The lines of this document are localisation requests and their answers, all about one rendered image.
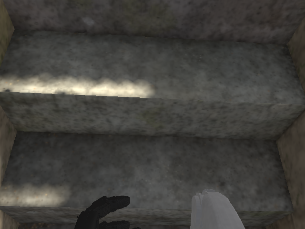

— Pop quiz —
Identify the right robot thigh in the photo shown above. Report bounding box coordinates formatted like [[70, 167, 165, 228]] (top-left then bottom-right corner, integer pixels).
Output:
[[191, 191, 245, 229]]

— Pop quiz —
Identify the left robot hand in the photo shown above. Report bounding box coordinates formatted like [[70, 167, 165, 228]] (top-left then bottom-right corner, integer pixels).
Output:
[[74, 196, 141, 229]]

